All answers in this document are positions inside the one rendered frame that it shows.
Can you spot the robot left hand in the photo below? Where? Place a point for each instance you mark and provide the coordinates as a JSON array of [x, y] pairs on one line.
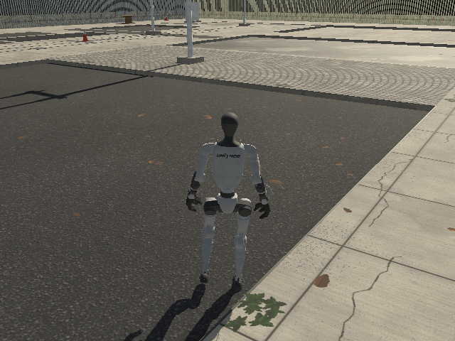
[[194, 201]]

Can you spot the robot foot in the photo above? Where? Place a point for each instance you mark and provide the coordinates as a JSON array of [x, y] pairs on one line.
[[204, 278], [237, 284]]

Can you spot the robot left upper arm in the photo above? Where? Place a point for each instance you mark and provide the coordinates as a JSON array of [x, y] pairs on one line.
[[205, 150]]

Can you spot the robot right upper arm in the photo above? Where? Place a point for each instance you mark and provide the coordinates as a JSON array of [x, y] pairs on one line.
[[251, 151]]

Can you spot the robot right forearm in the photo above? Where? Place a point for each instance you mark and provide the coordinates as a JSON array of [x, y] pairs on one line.
[[261, 191]]

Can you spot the robot left foot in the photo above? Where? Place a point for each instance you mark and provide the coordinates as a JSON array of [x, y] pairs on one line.
[[204, 278]]

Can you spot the robot right foot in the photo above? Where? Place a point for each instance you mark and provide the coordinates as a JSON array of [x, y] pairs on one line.
[[237, 284]]

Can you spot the robot right hand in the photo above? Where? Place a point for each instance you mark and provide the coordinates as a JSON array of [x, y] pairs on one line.
[[265, 208]]

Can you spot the robot left forearm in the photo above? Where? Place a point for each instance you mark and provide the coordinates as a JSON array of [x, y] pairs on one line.
[[193, 188]]

